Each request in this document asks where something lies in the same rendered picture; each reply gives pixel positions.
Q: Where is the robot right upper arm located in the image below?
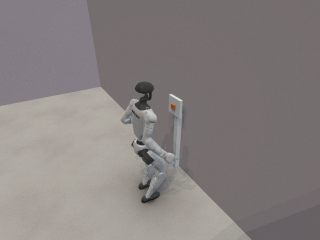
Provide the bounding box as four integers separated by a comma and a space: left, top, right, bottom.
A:
142, 110, 157, 146

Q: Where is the left robot shin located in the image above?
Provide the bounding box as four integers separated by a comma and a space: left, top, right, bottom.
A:
142, 164, 155, 185

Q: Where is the right robot hand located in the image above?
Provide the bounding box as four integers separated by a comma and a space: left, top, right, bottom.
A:
164, 152, 179, 165

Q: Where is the right robot forearm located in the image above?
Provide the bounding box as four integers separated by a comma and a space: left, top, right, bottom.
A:
145, 139, 167, 159

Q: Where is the panel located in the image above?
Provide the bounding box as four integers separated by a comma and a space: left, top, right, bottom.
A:
168, 94, 183, 168

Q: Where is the robot head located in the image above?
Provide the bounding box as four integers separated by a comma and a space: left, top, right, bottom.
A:
134, 81, 154, 111

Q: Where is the left robot forearm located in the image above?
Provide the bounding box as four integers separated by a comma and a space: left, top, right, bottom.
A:
128, 116, 133, 124

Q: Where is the robot left upper arm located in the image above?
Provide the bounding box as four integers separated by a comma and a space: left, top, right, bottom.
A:
120, 99, 139, 125

